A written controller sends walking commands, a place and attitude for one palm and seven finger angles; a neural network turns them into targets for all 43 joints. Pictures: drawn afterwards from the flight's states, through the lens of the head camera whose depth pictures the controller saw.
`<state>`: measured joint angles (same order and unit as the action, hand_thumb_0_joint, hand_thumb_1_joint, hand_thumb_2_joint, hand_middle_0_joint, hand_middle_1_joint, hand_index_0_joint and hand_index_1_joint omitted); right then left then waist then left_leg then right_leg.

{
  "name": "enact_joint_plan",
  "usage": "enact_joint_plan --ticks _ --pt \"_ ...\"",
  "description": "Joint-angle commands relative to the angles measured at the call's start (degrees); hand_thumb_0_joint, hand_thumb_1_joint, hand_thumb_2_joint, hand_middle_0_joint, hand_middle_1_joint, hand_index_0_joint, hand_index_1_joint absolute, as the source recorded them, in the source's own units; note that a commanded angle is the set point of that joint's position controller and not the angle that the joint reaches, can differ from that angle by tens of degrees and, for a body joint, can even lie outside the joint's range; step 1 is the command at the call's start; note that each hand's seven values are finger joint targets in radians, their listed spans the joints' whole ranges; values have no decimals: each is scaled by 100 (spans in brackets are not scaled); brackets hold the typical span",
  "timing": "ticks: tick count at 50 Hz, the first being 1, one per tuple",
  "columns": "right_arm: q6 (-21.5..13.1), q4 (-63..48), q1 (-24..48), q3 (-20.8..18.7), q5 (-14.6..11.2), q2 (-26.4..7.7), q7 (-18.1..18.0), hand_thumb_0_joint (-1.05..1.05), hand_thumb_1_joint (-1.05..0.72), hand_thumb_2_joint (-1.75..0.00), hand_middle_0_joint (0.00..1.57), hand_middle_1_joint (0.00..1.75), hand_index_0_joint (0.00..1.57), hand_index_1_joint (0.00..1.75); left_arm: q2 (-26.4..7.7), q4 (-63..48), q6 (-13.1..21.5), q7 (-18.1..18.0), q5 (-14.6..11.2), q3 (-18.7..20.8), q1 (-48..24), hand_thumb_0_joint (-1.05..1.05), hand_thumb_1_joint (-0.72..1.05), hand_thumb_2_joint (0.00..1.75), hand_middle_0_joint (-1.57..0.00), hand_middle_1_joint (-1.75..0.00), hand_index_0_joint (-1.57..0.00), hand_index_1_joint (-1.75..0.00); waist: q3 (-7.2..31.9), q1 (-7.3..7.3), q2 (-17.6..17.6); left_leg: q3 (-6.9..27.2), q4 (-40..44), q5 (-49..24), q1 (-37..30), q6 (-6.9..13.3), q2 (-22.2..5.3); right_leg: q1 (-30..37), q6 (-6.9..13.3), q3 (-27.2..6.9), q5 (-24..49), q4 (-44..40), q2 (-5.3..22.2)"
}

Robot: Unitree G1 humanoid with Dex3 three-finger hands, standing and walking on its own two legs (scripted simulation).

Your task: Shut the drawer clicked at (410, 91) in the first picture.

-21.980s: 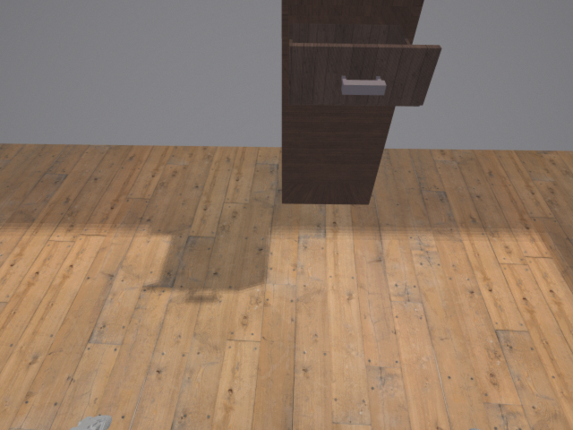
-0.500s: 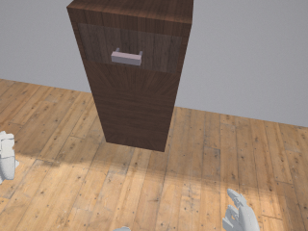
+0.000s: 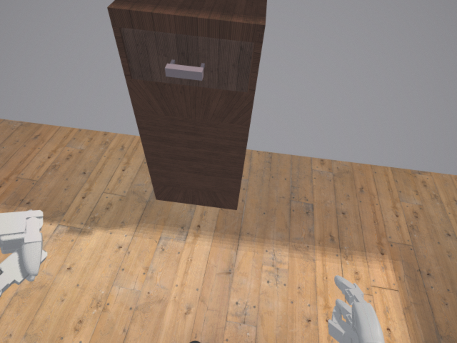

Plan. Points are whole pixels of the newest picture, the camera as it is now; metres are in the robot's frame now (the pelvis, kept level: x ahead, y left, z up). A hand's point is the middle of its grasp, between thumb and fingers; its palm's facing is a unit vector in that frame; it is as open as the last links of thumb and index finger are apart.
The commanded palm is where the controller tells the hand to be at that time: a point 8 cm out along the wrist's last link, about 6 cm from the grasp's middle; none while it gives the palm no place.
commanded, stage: stop stepping back and stand still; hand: left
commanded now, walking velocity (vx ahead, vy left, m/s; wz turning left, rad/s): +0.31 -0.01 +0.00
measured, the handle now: (186, 68) +0.83 +0.19 +0.03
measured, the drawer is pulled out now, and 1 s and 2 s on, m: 0.00 0.00 0.00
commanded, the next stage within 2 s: let the arm hang, fingers relaxed in 0.70 s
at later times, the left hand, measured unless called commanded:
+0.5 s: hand out of the picture +0.09 +0.24 +0.16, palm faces +0.41 -0.81 -0.41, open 3.3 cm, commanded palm +0.03 +0.27 +0.17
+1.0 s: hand out of the picture +0.04 +0.22 -0.12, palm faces +0.14 -0.94 -0.30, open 3.1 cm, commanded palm none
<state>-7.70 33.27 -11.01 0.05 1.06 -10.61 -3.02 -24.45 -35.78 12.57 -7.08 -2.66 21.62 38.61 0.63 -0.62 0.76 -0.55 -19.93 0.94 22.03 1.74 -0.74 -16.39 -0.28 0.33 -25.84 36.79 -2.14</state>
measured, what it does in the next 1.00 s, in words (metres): steps on the spot: right foot, then left foot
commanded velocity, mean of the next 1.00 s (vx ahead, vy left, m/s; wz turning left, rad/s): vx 0.12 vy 0.01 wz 0.00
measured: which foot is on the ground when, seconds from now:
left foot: down 0.00-0.04, up 0.06-0.20, down 0.22-1.00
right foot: up 0.00-0.02, down 0.04-1.00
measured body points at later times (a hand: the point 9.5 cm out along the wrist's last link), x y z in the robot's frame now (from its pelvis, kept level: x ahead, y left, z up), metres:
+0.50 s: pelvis -0.09 -0.01 -0.01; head -0.12 +0.01 +0.44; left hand +0.06 +0.28 +0.18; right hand +0.05 -0.26 -0.09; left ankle -0.06 +0.11 -0.73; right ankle -0.05 -0.12 -0.74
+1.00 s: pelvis -0.10 +0.00 -0.02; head -0.10 -0.01 +0.43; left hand +0.03 +0.27 -0.10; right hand +0.04 -0.23 -0.15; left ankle -0.07 +0.12 -0.74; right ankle -0.06 -0.11 -0.74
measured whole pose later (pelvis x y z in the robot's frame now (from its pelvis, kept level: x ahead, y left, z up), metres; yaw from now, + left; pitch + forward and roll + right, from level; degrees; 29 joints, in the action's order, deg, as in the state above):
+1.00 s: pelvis -0.10 +0.00 -0.02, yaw +5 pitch -2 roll +1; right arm -1.3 47.5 -11.0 0.4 1.8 -12.8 0.1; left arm -12.8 32.3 -3.4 -1.6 1.8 4.4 14.4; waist -0.2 2.1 -0.1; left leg 0.3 -38.0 16.8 19.7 0.9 2.4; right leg -19.9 0.3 -1.3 -18.8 40.8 0.3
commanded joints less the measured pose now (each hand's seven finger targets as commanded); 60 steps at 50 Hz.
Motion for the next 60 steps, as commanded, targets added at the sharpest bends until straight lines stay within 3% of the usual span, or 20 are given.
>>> enact_joint_plan --ticks 1,3,8,15,21,25,27,29,32,35,36,39,40,41,43,45,48,50,55,60 --pt "-145 -903 464 -332 -29 -857 -104 0 -90 -90 20 30 20 30 -1033 -1127 204 -151 -15 765 -147 0 90 90 -140 -160 -140 -160 529 81 -316 71 -341 2524 -314 -199 -83 321 384 -380 -258 -2461 639" --pt "-90 -724 471 -279 9 -789 -154 0 -90 -90 20 30 20 30 -1129 -1227 200 -203 -79 830 -578 0 90 90 -140 -160 -140 -160 524 17 946 151 -2962 1713 -956 -324 174 -1450 1128 -1829 -1103 -3088 2075" --pt "-163 -542 408 -154 -62 -780 -309 0 -90 -90 20 30 20 30 -587 -482 65 -285 69 458 -743 0 90 90 -140 -160 -140 -160 69 202 40 79 -922 1713 -946 -17 -143 -907 497 -714 -591 -1993 1310" --pt "-275 -632 441 -117 -63 -864 -302 0 -90 -90 20 30 20 30 -619 -581 256 -262 219 488 -753 0 90 90 -140 -160 -140 -160 -196 110 -1022 1477 858 3838 463 486 -953 378 59 106 133 -404 261" --pt "-268 -518 277 -247 -26 -817 -166 0 -90 -90 20 30 20 30 -795 -580 350 -267 157 640 -833 0 90 90 -140 -160 -140 -160 -59 100 987 -6 -3015 2114 710 -44 52 155 1128 -2422 -1166 -2580 2045" --pt "-232 -464 178 -179 -23 -790 -225 0 -90 -90 20 30 20 30 -575 -565 353 -258 164 451 -991 0 90 90 -140 -160 -140 -160 -140 266 -35 72 -863 2216 -1121 138 -209 -1215 596 -845 -1204 -1490 1269" --pt "-327 -613 246 -187 -29 -963 -282 0 -90 -90 20 30 20 30 -567 -948 454 -287 166 462 -998 0 90 90 -140 -160 -140 -160 -76 198 -1686 1926 542 3238 -986 619 -1238 -1196 95 46 -230 400 232" --pt "-376 -550 252 -175 -51 -821 -248 0 -90 -90 20 30 20 30 -629 -699 408 -271 260 579 -986 0 90 90 -140 -160 -140 -160 -68 167 -1574 2227 1050 3969 -109 802 -1481 -574 9 71 -264 1277 211" --pt "-363 -586 327 -146 -47 -794 -187 0 -90 -90 20 30 20 30 -609 -553 344 -242 290 523 -851 0 90 90 -140 -160 -140 -160 -265 29 -804 1185 352 3461 749 490 -1031 755 90 177 185 -488 268" --pt "-241 -581 308 -231 -37 -751 -121 0 -90 -90 20 30 20 30 -756 -598 302 -187 155 597 -858 0 90 90 -140 -160 -140 -160 -159 87 1182 -108 -2732 2221 590 -60 113 39 938 -2485 -1207 -2675 1821" --pt "-245 -526 314 -239 -43 -747 -85 0 -90 -90 20 30 20 30 -748 -769 304 -205 149 610 -1073 0 90 90 -140 -160 -140 -160 -115 79 943 -36 -3321 2177 542 -105 51 -140 1153 -2653 -1088 -2746 2065" --pt "-215 -477 205 -139 -39 -645 -96 0 -90 -90 20 30 20 30 -565 -630 274 -203 130 543 -740 0 90 90 -140 -160 -140 -160 8 200 452 38 -1446 1792 -618 -10 -205 -495 803 -1211 31 -1925 1562" --pt "-257 1067 -404 -488 -17 -1386 459 0 -90 -90 20 30 20 30 504 4014 -776 545 637 -1465 -1414 0 90 90 -140 -160 -140 -160 44 645 -301 509 -1794 107 -802 77 -499 -1189 447 -130 2397 51 1402" --pt "95 820 -518 -483 -26 -1162 398 0 -90 -90 20 30 20 30 801 4066 -1220 618 538 -1474 -1096 0 90 90 -136 -156 -136 -156 209 386 -1055 1221 -1015 -778 -812 236 -873 -1105 47 105 1363 610 616" --pt "357 524 -237 -332 84 -1154 279 0 -90 -90 20 30 20 30 892 4290 -1344 616 443 -1596 -1549 0 90 90 -128 -147 -128 -147 173 256 -283 2192 -501 -959 -108 918 -1524 -990 -49 -137 -485 1387 283" --pt "355 605 -292 -271 170 -1167 237 0 -90 -90 20 30 20 30 780 4987 -1235 608 456 -1597 -1792 0 90 90 -120 -138 -120 -138 675 130 316 1952 -969 -3203 -955 834 -1316 -594 -2 -98 571 759 307" --pt "529 899 72 -237 42 -1003 236 0 -90 -90 20 30 20 30 400 6431 -1264 576 415 -1668 -1900 0 90 90 -108 -125 -108 -125 250 -39 18 865 -909 -378 -23 193 -444 528 179 -677 1998 -596 628" --pt "723 1216 -55 -191 22 -701 234 0 -90 -90 20 30 20 30 256 7238 -1222 600 408 -1775 -2194 0 90 90 -100 -117 -100 -117 -102 123 856 271 -1404 1458 -404 -57 127 -171 483 -1478 1616 -1661 1193" --pt "810 1897 -438 -155 70 -536 209 0 -90 -90 20 30 20 30 520 8383 -1249 596 324 -1892 -2349 0 90 90 -80 -95 -80 -95 -208 168 -1179 635 -404 1491 -775 36 -274 -272 398 -895 385 -1703 616" --pt "785 2279 -727 -212 17 -641 162 0 -90 -90 20 30 20 30 533 9141 -1238 612 325 -1939 -2087 0 90 90 -60 -73 -60 -73 -17 80 -299 721 -87 1719 -725 97 -341 211 387 -741 566 -1821 585"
